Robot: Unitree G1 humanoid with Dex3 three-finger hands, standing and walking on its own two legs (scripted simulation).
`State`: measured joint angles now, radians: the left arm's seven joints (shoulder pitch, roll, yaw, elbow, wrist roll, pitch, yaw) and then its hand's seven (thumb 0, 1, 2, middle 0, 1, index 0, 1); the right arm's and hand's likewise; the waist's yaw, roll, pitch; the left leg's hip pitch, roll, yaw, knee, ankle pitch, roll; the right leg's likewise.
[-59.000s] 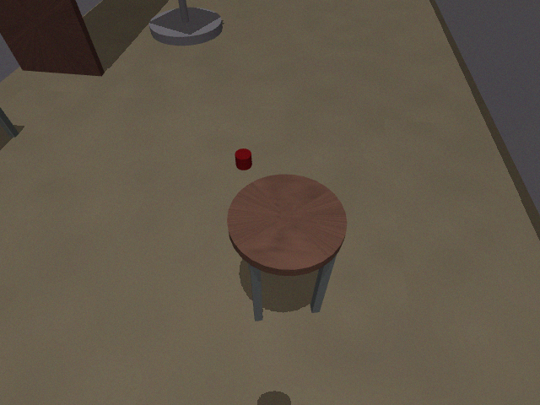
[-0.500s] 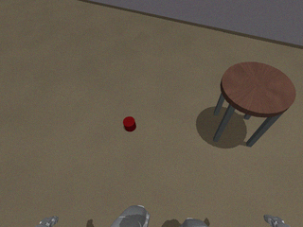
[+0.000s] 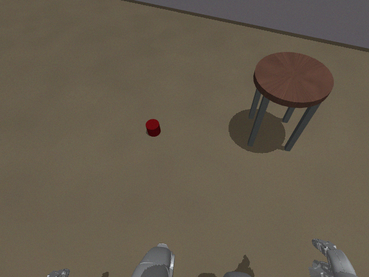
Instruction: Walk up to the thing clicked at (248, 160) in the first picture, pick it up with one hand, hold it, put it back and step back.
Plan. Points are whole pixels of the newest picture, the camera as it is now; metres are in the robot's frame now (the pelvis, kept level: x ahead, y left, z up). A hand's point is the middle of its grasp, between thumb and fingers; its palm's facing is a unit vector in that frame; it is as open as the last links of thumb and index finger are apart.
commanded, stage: step back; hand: left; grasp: from above
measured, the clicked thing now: (153, 127) +0.98 +0.30 -0.71
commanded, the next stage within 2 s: stand in 1.44 s
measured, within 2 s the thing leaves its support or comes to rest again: neither
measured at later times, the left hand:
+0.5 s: hand out of the picture -0.08 +0.30 -0.13, palm faces +0.08 -0.91 -0.41, open 7.4 cm
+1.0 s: hand out of the picture -0.02 +0.31 -0.14, palm faces +0.06 -0.93 -0.37, open 7.4 cm
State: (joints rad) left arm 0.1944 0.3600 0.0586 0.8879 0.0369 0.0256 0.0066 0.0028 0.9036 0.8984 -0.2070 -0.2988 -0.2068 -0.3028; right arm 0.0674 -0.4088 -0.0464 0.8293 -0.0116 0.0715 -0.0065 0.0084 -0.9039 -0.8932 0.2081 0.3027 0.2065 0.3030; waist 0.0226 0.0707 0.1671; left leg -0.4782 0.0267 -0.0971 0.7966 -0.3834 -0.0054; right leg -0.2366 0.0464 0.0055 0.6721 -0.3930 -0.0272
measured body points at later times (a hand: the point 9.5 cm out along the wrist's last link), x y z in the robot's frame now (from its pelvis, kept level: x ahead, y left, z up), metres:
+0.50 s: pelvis -0.10 +0.01 +0.01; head -0.10 +0.01 +0.46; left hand -0.08 +0.34 -0.10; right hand -0.02 -0.29 -0.12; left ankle -0.11 +0.15 -0.72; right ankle -0.06 -0.10 -0.71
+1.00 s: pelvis -0.06 +0.04 +0.01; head -0.04 +0.05 +0.46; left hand -0.02 +0.36 -0.12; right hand +0.05 -0.25 -0.11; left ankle -0.04 +0.17 -0.72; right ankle -0.06 -0.10 -0.72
